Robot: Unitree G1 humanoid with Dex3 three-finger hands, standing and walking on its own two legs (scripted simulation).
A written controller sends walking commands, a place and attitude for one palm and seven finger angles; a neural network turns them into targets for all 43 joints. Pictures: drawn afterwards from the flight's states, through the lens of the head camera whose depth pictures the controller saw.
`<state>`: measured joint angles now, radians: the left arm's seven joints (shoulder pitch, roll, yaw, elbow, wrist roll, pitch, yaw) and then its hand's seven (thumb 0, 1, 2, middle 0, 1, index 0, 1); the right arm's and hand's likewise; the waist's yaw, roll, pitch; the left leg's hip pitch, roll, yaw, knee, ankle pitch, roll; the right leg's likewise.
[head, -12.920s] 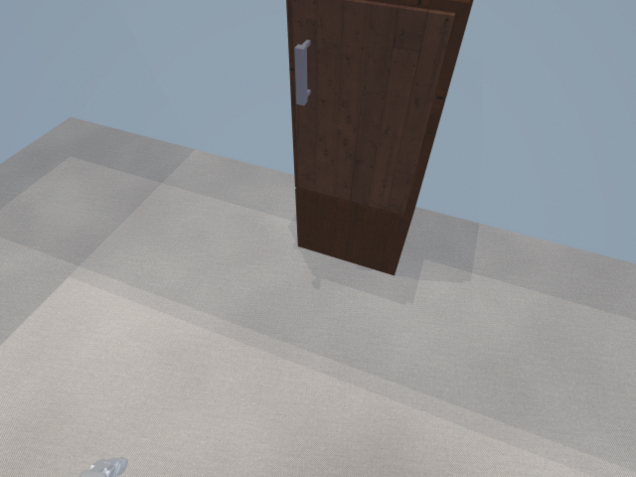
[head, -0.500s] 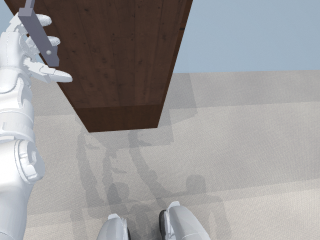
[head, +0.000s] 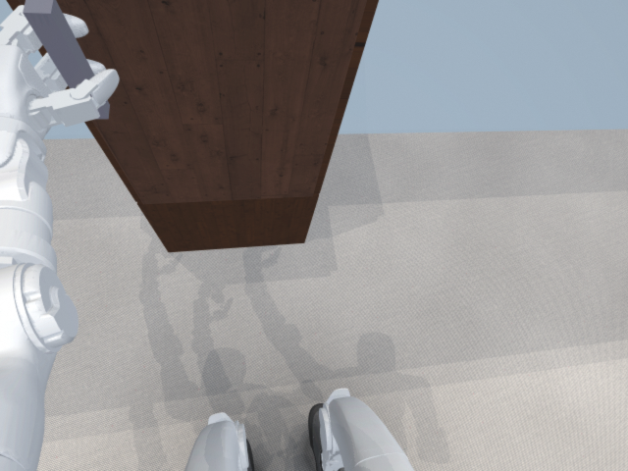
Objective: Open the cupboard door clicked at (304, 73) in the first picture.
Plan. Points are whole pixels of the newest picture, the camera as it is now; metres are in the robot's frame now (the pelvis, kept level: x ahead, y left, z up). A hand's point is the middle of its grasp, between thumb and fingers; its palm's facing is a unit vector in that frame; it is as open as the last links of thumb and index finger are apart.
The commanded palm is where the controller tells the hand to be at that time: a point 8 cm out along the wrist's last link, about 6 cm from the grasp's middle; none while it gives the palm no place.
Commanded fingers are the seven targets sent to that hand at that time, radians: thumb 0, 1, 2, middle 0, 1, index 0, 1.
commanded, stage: close the thumb around the handle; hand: left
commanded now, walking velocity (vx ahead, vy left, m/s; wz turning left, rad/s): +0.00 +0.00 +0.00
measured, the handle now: (76, 52) +0.60 +0.21 +0.08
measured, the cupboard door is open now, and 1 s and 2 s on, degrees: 0 27 50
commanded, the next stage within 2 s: pull the door open along its arc in 0.22 s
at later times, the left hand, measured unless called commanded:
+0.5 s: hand (94, 97) +0.54 +0.18 +0.08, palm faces -0.02 -1.00 +0.00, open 5.8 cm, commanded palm +0.49 +0.23 +0.08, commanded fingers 0.00 0.90 0.90 -0.40 -1.35 -0.40 -1.35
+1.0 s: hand (156, 204) +0.40 +0.12 +0.08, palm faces +0.33 -0.94 +0.07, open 6.2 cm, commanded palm +0.35 +0.16 +0.08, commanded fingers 0.00 0.90 0.90 -0.40 -1.35 -0.40 -1.35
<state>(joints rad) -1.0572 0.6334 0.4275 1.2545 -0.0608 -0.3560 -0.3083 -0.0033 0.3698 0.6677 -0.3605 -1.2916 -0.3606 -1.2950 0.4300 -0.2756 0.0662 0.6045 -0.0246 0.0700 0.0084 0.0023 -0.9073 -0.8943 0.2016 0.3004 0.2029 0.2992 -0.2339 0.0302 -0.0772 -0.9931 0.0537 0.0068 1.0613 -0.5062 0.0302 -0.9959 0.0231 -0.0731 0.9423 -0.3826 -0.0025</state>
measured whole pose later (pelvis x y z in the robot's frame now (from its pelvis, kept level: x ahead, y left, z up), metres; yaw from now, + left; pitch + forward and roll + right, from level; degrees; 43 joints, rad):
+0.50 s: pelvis +0.00 +0.00 +0.00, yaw -1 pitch +24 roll -4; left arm -0.97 0.56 0.43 1.18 -0.08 -0.37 -0.27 -0.01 0.71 0.80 -0.34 -1.35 -0.36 -1.35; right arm 0.43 -0.27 0.06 0.59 -0.02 0.08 0.02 0.00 -0.91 -0.89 0.20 0.30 0.20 0.30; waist -0.22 0.03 -0.09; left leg -0.96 0.05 0.03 1.04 -0.50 0.03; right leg -0.97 0.03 -0.05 0.93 -0.38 0.00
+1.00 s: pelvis +0.02 -0.01 +0.02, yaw +0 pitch +16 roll -1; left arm -0.28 0.00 0.12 0.43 -0.05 -0.34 0.33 0.01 0.67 0.75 -0.33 -1.33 -0.34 -1.29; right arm 0.27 -0.21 -0.01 0.54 -0.04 0.02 0.07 0.01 -0.91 -0.89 0.20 0.30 0.20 0.30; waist -0.05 0.03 -0.14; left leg -0.72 0.03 0.05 0.92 -0.49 0.02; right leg -0.77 0.01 -0.03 0.88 -0.40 -0.01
